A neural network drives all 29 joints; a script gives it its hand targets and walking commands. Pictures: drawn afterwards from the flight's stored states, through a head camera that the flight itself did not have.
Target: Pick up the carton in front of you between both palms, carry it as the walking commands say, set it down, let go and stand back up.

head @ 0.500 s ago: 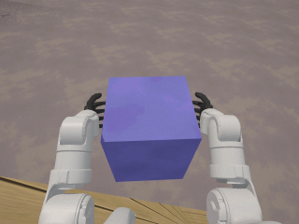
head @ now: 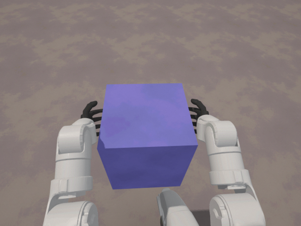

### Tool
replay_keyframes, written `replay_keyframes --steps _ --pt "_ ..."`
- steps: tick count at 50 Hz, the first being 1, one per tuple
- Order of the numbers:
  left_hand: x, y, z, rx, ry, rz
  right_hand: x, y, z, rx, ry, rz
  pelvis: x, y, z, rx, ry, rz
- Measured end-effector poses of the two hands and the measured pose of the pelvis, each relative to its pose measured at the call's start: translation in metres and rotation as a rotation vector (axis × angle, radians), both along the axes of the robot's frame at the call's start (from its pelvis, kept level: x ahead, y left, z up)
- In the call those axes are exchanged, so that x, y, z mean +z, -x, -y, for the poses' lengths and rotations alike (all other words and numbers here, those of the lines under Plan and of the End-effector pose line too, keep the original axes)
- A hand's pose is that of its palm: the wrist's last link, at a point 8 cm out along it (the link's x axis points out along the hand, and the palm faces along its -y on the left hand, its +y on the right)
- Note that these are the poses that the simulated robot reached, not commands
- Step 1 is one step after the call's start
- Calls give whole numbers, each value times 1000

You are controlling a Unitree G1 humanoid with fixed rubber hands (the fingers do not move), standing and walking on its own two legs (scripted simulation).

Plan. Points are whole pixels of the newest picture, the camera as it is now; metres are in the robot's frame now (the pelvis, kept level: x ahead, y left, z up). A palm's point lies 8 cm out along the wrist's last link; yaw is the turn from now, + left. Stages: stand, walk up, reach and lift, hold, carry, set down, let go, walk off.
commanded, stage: carry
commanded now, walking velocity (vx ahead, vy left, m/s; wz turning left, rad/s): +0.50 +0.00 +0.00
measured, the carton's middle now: (145, 138) +0.34 -0.04 -0.01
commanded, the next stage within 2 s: none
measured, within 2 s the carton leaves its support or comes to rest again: neither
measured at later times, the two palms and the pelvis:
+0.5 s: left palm (83, 69) +0.72 +0.16 -0.04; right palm (153, 61) +0.74 -0.14 -0.05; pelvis +0.38 -0.02 -0.11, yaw +1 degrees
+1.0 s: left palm (89, 20) +1.00 +0.13 +0.01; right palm (150, 17) +0.99 -0.16 +0.02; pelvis +0.70 -0.01 -0.08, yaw -2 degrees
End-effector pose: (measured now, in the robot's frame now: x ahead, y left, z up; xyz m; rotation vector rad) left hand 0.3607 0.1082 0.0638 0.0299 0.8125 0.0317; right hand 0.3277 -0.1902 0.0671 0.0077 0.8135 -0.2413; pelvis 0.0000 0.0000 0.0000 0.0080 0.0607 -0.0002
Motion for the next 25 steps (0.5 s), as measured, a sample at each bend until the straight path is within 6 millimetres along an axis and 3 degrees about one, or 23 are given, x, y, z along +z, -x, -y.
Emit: replay_keyframes --steps 5,10,12,18,21,25 --pt "-25 -82 5 30 28 62 -15 -94 6 21 18 63 -30 -84 13 13 -13 -4" --pt "-45 -180 4 71 -12 191 -41 -210 6 80 -1 189 -92 -188 27 9 -24 6" --pt "-61 -211 -2 88 -37 183 -59 -248 -1 108 -6 182 -108 -214 30 -2 8 -13" --pt "-107 -263 -31 187 -26 35 -108 -325 -30 173 -41 37 -112 -286 38 4 21 -32" --pt "-113 -295 -43 217 -24 20 -119 -362 -42 181 -60 21 -109 -324 34 11 17 -36" --pt "-107 -355 -53 220 -10 51 -116 -416 -52 167 -62 53 -106 -383 24 15 18 -43"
